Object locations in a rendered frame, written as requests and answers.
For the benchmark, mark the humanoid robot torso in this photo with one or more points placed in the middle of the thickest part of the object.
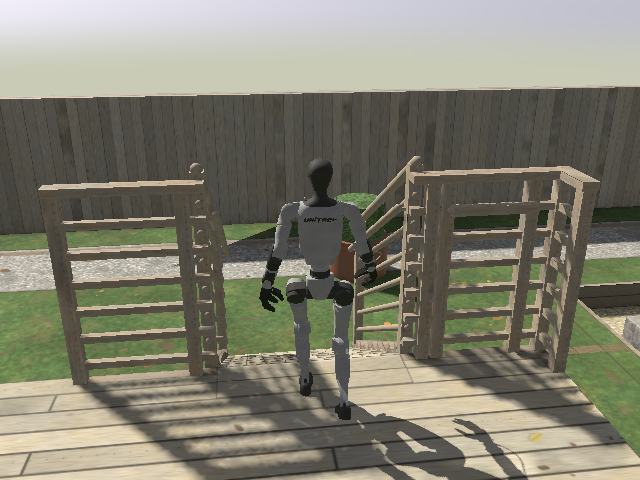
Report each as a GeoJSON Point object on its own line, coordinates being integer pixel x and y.
{"type": "Point", "coordinates": [320, 238]}

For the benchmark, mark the robot right forearm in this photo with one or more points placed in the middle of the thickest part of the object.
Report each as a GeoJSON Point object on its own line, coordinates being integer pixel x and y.
{"type": "Point", "coordinates": [368, 259]}

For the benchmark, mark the right robot shin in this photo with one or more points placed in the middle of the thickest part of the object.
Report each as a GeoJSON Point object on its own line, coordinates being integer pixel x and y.
{"type": "Point", "coordinates": [342, 370]}

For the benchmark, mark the robot right upper arm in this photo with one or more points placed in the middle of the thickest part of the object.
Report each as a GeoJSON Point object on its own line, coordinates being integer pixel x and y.
{"type": "Point", "coordinates": [352, 212]}

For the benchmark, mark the robot left upper arm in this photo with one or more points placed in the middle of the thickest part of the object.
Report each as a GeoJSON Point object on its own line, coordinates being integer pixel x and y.
{"type": "Point", "coordinates": [288, 212]}

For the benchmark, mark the robot right hand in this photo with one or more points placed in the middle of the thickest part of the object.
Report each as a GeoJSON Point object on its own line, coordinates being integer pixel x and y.
{"type": "Point", "coordinates": [363, 271]}

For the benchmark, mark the robot left forearm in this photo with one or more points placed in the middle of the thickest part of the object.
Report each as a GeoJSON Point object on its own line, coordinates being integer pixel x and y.
{"type": "Point", "coordinates": [271, 270]}

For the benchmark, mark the robot left hand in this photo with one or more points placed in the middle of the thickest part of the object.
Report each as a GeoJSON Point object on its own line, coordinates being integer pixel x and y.
{"type": "Point", "coordinates": [266, 295]}

